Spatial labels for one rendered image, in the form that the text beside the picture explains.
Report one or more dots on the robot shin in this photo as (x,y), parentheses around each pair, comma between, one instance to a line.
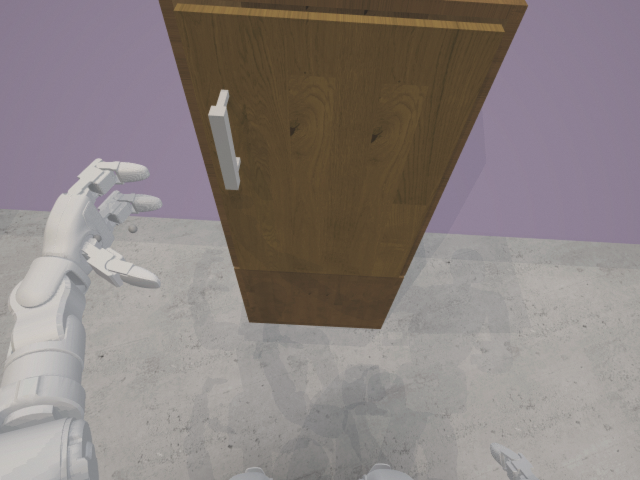
(254,469)
(379,466)

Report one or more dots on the right robot shin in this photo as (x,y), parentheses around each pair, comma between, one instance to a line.
(379,466)

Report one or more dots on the left robot forearm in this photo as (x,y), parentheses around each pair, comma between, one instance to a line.
(43,369)

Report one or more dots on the right robot hand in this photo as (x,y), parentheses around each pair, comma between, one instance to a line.
(516,465)

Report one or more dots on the left robot upper arm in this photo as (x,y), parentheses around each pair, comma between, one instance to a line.
(56,450)

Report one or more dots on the cupboard door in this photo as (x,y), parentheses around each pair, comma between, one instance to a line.
(344,125)

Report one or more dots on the left robot hand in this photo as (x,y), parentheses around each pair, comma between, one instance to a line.
(74,220)

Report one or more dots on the handle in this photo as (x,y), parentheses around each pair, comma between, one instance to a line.
(220,126)

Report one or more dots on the left robot shin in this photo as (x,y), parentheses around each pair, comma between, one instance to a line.
(254,469)

